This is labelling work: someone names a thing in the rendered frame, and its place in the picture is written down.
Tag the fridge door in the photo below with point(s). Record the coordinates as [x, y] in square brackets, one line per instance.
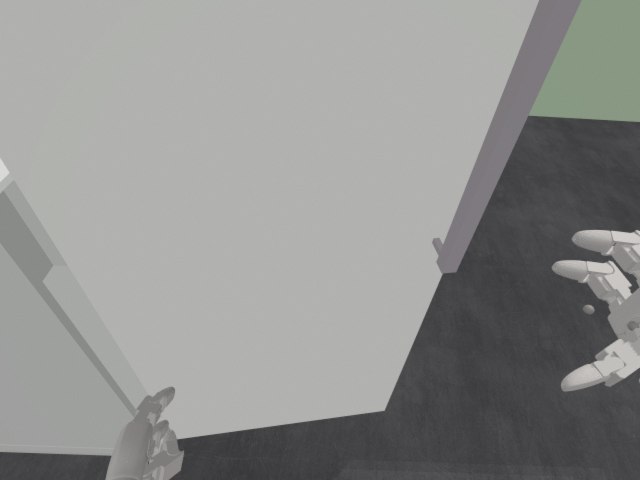
[247, 191]

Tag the robot left hand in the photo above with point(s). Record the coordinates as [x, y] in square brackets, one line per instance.
[137, 440]

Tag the handle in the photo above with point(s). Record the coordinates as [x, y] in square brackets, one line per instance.
[545, 34]

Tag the robot right hand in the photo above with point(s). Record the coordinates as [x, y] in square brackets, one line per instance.
[621, 358]

